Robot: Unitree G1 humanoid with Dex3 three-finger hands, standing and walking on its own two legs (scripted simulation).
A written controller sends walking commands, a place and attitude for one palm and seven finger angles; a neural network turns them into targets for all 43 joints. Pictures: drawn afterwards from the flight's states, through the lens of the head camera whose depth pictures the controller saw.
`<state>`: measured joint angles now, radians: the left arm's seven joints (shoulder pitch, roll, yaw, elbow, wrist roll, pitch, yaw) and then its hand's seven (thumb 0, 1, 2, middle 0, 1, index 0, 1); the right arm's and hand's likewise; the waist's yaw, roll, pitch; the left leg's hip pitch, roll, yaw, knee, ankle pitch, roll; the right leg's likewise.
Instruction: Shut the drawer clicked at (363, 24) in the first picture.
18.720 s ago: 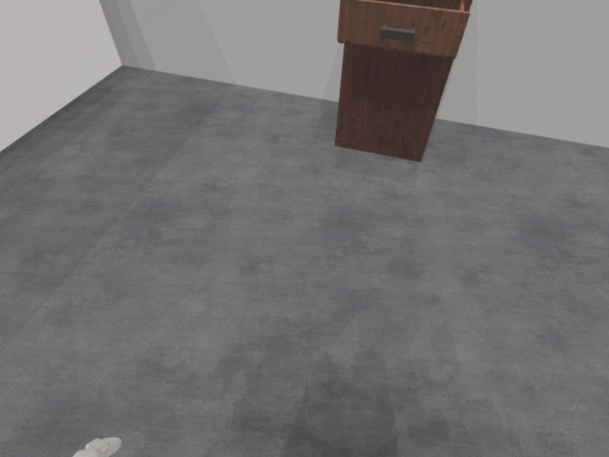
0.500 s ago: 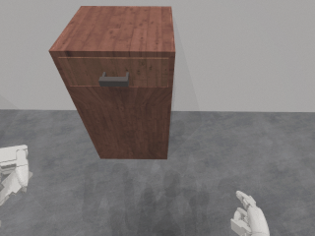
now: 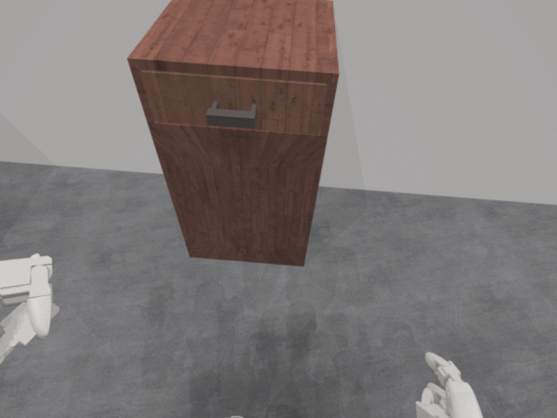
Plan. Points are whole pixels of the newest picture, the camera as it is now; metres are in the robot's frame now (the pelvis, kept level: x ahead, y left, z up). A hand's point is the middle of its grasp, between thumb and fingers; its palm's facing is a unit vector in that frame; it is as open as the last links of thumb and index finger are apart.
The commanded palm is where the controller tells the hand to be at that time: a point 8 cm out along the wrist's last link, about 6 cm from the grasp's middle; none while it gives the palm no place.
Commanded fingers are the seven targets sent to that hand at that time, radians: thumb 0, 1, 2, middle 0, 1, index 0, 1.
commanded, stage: step back with the hand held close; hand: left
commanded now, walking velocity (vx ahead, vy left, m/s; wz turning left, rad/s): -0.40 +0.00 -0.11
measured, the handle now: (233, 112) +0.76 +0.16 -0.01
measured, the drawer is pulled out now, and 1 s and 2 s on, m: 0.00 0.00 0.00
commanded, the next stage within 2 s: stop stepping back and stand still in 0.08 s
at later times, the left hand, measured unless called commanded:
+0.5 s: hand out of the picture +0.08 +0.24 +0.18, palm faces +0.35 -0.86 -0.38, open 3.3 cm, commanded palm +0.03 +0.28 +0.19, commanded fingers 0.00 0.90 0.90 -1.40 -1.60 -1.40 -1.60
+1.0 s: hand out of the picture +0.06 +0.25 +0.17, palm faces +0.34 -0.84 -0.43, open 3.3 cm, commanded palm +0.01 +0.28 +0.19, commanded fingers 0.00 0.90 0.90 -1.40 -1.60 -1.40 -1.60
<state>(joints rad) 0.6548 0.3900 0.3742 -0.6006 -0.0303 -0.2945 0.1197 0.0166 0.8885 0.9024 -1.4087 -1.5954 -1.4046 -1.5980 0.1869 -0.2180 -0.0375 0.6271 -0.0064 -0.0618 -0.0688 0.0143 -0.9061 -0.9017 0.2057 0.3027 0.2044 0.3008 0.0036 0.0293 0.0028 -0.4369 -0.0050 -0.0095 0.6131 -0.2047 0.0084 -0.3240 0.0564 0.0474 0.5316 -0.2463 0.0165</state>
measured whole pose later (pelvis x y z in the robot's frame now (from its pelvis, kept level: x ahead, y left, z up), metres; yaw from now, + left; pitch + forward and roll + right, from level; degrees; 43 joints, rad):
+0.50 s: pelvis -0.11 +0.01 +0.00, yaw -3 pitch +0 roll -2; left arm 0.61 0.37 0.36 -0.57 -0.04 -0.20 0.15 0.02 0.89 0.90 -1.41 -1.60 -1.41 -1.60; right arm 0.29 -0.23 0.00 0.66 0.00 -0.09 -0.09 0.01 -0.90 -0.90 0.21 0.30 0.21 0.30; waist -0.01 -0.01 -0.08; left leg -0.37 0.00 0.01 0.57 -0.22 0.04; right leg -0.20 0.00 -0.03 0.55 -0.36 0.01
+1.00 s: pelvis -0.14 +0.02 +0.01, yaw -5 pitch -1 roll +0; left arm 0.60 0.36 0.36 -0.50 -0.02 -0.22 0.15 0.02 0.89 0.90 -1.41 -1.60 -1.40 -1.60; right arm 0.24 -0.20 0.02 0.64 -0.01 -0.14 -0.08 0.01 -0.91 -0.90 0.20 0.30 0.20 0.30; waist 0.00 -0.01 -0.02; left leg -0.28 -0.01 0.03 0.46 -0.17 0.02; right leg -0.21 0.01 -0.04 0.49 -0.27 -0.01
